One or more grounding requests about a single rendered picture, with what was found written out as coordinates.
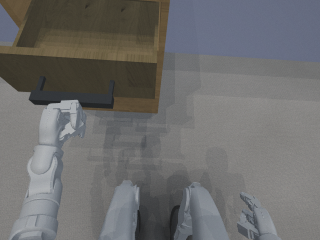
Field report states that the robot right foot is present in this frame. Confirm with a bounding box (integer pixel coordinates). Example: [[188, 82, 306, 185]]
[[169, 205, 180, 240]]

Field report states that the drawer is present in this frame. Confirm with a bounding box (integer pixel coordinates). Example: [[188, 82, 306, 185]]
[[0, 0, 160, 99]]

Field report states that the left robot hand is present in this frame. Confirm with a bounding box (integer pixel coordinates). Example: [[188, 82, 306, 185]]
[[38, 100, 87, 148]]

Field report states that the cabinet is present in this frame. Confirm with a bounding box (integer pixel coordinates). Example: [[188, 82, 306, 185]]
[[0, 0, 170, 114]]

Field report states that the handle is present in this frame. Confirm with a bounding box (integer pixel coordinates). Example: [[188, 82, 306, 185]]
[[28, 76, 115, 109]]

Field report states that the left robot forearm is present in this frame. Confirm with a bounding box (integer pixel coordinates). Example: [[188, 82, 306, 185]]
[[8, 144, 64, 240]]

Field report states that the robot left shin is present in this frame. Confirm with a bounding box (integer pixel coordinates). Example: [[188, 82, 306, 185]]
[[114, 180, 138, 240]]

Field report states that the right robot hand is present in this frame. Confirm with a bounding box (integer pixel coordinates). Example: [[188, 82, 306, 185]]
[[237, 192, 278, 240]]

